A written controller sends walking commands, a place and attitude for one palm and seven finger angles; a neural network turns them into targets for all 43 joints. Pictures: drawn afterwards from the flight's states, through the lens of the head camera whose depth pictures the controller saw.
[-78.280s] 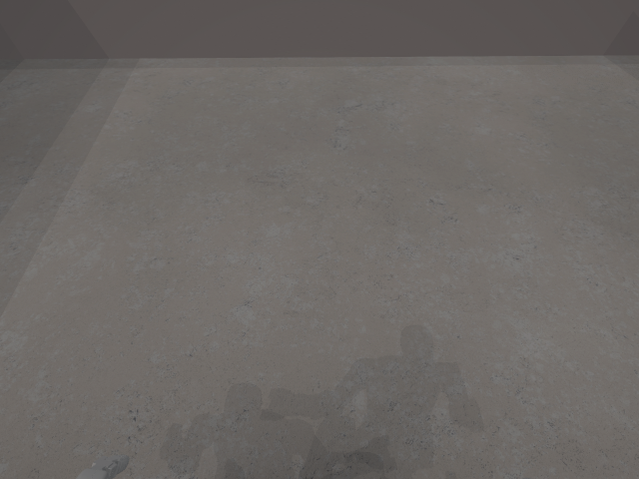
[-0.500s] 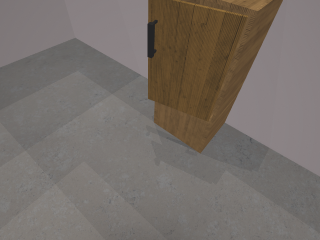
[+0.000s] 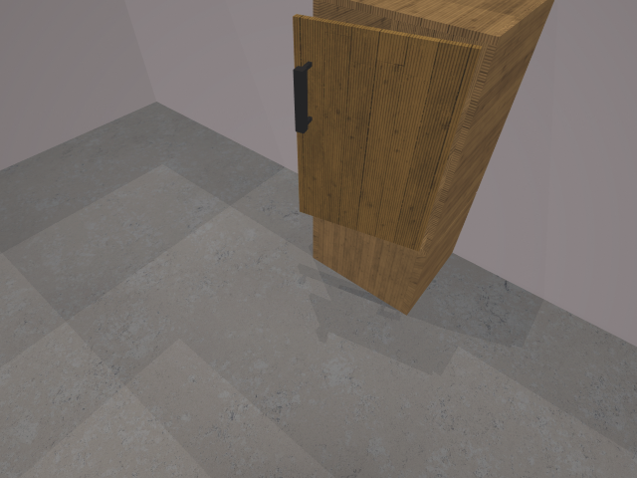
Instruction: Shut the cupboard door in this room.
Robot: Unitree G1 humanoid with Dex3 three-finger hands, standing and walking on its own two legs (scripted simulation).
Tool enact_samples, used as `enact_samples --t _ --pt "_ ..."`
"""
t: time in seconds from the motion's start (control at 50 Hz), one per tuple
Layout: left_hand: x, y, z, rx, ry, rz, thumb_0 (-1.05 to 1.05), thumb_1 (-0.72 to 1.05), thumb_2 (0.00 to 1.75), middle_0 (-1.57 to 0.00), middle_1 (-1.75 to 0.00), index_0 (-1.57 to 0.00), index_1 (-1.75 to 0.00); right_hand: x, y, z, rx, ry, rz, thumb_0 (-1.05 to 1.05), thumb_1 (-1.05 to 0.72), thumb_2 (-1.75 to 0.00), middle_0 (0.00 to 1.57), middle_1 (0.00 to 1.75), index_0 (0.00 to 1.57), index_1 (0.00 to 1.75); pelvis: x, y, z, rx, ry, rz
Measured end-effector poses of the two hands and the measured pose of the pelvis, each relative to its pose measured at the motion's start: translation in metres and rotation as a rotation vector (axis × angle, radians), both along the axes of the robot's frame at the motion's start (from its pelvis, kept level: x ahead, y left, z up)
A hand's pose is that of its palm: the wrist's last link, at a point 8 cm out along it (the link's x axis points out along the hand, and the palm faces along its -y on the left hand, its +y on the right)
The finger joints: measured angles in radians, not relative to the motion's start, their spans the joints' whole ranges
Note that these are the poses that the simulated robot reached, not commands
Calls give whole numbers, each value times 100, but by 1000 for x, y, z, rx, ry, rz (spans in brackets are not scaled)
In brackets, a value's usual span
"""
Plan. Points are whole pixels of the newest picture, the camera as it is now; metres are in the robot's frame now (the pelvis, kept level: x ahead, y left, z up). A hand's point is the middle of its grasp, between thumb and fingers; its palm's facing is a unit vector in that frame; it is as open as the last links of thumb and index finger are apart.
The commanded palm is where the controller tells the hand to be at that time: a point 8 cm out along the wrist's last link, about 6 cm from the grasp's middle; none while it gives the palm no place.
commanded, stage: let the arm hang, fingers relaxed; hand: left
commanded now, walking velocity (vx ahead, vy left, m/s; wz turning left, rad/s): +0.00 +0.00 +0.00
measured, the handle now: (304, 97) +0.94 +0.09 +0.02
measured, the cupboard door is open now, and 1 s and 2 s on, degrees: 13 13 13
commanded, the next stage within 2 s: look to check the result in 0.30 s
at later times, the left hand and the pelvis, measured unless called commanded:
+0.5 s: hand out of the picture -0.03 +0.16 -0.18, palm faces +0.03 -0.99 -0.17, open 7.4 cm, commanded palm none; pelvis +0.00 +0.00 +0.00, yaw +0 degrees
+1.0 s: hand out of the picture +0.01 +0.17 -0.18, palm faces +0.01 -0.98 -0.19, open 7.4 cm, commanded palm none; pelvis +0.01 -0.01 +0.00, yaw +0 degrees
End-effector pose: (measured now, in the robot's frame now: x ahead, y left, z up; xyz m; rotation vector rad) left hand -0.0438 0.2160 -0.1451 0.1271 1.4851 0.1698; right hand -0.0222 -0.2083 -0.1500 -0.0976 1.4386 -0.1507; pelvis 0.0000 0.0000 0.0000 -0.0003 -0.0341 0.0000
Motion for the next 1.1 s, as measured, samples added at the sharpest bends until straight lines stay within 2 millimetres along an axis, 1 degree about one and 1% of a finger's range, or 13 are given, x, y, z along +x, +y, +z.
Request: enact_samples --t 0.14,0.24,0.34,0.5,0.58,0.68,1.0,1.1 --pt "11 -17 -6 -50 -33 -4 0 91 90 -20 -30 -20 -29 -5 2 3 -12 2 -17 1 -91 -90 20 30 20 30 0 1 0 0 1 -2" --pt "15 -22 -8 -65 -41 -5 0 91 90 -20 -30 -20 -30 -8 2 4 -18 6 -24 0 -91 -90 20 30 20 30 0 1 0 0 1 -3" --pt "13 -20 -6 -56 -28 -4 0 91 90 -20 -30 -20 -30 -9 2 4 -17 13 -28 0 -91 -90 20 30 20 30 1 1 0 1 5 -3" --pt "7 -8 -2 -22 1 -5 0 91 90 -20 -30 -20 -30 -8 1 3 -12 23 -30 0 -91 -90 20 30 20 30 3 1 1 1 8 -6" --pt "7 -3 -1 -9 8 -7 0 91 90 -20 -30 -20 -29 -4 -2 3 -17 17 -27 0 -91 -90 20 30 20 30 5 0 1 1 7 -7" --pt "13 0 0 0 -1 -12 0 91 90 -20 -30 -20 -29 4 -8 4 -28 2 -20 0 -91 -90 20 30 20 30 7 0 1 1 5 -8" --pt "48 3 0 8 -61 -40 0 91 90 -20 -30 -20 -30 34 -29 9 -65 -40 4 0 -91 -90 20 30 20 30 14 -5 2 3 9 -6" --pt "56 3 -3 17 -81 -15 0 91 90 -20 -30 -20 -30 41 -30 6 -63 -35 24 0 -91 -90 20 30 20 30 15 -7 -1 2 15 24"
